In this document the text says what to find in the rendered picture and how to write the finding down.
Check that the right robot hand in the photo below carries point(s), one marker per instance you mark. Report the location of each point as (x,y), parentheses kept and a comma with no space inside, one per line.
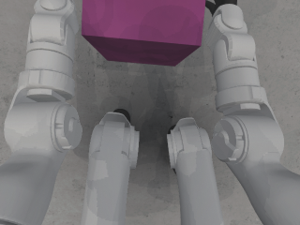
(213,7)

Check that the left robot shin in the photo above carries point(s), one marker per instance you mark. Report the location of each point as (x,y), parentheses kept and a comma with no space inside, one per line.
(97,133)

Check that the right robot forearm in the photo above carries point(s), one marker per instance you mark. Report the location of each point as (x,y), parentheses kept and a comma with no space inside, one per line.
(235,65)

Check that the left robot upper arm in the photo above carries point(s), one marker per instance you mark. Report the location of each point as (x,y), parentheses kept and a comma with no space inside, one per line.
(39,135)

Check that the robot left foot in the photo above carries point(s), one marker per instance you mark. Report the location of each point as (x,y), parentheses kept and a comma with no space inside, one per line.
(124,112)

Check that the left robot forearm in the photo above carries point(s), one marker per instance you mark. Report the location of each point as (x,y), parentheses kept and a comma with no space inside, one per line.
(50,51)

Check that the right robot upper arm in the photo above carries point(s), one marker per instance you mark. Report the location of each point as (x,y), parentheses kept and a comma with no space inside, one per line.
(251,146)

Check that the carton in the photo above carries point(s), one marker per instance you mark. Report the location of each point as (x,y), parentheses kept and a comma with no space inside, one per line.
(152,32)

